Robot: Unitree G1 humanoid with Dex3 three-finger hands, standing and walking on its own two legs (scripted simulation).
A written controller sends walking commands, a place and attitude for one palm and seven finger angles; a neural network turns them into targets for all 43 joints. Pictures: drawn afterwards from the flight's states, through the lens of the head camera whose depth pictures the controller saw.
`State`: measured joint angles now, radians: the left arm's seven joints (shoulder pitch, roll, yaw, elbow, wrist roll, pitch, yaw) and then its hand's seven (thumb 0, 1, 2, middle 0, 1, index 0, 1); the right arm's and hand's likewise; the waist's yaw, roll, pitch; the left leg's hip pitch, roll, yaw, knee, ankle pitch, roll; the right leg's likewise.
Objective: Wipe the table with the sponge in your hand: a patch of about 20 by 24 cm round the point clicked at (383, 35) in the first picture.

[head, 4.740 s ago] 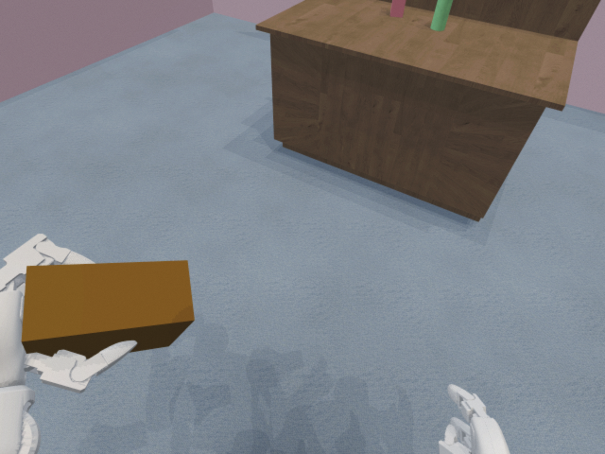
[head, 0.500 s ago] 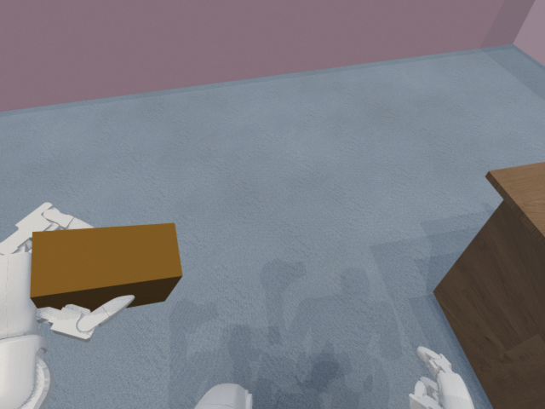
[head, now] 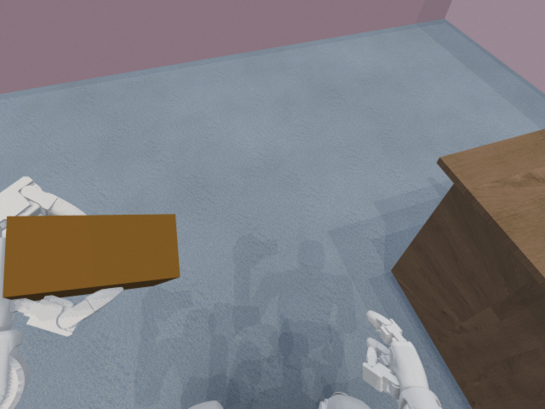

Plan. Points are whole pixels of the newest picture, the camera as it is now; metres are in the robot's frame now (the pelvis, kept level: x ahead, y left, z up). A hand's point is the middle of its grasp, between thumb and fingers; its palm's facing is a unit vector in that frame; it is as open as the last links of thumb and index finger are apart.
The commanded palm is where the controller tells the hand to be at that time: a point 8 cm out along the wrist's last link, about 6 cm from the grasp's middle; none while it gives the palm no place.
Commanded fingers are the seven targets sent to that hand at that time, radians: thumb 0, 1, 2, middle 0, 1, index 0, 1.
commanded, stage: turn to face it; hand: left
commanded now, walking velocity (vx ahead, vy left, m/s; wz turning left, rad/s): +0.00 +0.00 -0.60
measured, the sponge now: (121, 257) +0.24 +0.19 +0.16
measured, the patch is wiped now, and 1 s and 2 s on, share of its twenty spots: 0.00 0.00 0.00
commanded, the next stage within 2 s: none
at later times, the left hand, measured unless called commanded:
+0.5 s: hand (195, 281) +0.20 +0.10 +0.20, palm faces +0.17 -0.85 -0.50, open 10.0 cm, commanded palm +0.17 +0.15 +0.18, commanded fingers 0.00 0.10 1.30 -1.20 -1.60 -1.20 -1.60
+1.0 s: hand (288, 398) +0.13 +0.01 +0.18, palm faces -0.07 -0.87 -0.49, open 10.0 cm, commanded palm +0.10 +0.06 +0.18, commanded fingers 0.00 0.10 1.30 -1.20 -1.60 -1.20 -1.60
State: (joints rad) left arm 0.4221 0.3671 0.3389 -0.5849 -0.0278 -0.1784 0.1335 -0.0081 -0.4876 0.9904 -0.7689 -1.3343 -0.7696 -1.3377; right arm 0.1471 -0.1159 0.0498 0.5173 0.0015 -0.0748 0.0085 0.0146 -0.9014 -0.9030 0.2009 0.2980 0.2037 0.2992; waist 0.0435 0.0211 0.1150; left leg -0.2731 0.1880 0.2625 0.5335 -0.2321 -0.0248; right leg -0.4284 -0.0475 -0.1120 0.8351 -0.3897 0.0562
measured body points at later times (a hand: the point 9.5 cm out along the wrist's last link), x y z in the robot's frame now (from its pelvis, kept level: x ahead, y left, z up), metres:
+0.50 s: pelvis -0.06 -0.07 +0.00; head -0.04 -0.10 +0.45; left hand +0.19 +0.14 +0.22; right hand +0.03 -0.38 -0.10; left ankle -0.04 +0.10 -0.64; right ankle +0.02 -0.12 -0.74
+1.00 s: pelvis -0.19 -0.08 -0.01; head -0.17 -0.11 +0.44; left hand +0.12 +0.06 +0.20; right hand -0.16 -0.32 -0.12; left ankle -0.09 +0.07 -0.74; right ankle -0.24 -0.20 -0.72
